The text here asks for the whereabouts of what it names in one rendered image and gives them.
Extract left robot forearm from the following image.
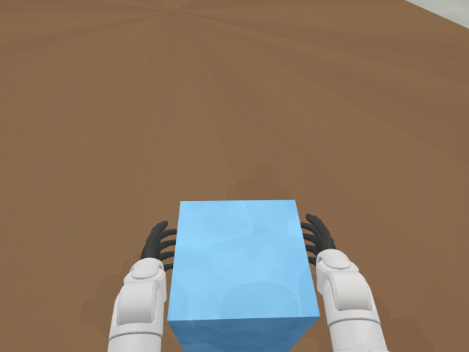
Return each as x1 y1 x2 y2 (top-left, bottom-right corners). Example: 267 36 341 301
108 258 167 352

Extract robot right hand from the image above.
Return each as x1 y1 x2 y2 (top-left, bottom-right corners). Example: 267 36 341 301
300 213 337 266

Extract right robot forearm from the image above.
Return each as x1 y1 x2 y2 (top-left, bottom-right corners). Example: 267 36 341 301
316 249 390 352

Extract robot left hand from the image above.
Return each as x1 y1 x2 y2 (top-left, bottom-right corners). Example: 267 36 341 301
140 221 177 271

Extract carton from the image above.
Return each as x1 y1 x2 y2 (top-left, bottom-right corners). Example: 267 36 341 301
167 200 320 352

